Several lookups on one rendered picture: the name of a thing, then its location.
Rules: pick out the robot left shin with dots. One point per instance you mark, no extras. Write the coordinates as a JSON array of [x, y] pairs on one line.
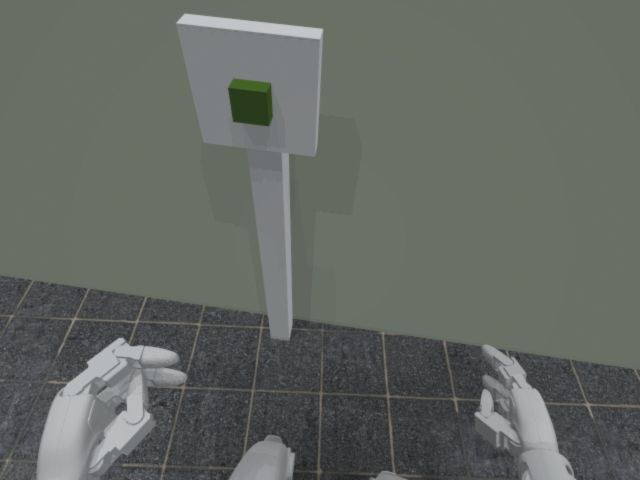
[[273, 438]]

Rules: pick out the right robot forearm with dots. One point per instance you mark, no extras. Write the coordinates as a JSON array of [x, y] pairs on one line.
[[543, 464]]

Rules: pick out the left robot hand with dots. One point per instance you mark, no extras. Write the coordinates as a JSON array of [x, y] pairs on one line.
[[78, 417]]

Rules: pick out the robot left thigh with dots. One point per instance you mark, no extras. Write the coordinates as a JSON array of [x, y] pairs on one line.
[[265, 460]]

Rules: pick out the right robot hand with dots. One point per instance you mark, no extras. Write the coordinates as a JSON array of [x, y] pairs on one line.
[[522, 409]]

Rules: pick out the button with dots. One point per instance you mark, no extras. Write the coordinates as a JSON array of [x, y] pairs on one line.
[[251, 102]]

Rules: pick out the panel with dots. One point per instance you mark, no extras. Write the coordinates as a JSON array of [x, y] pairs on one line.
[[215, 51]]

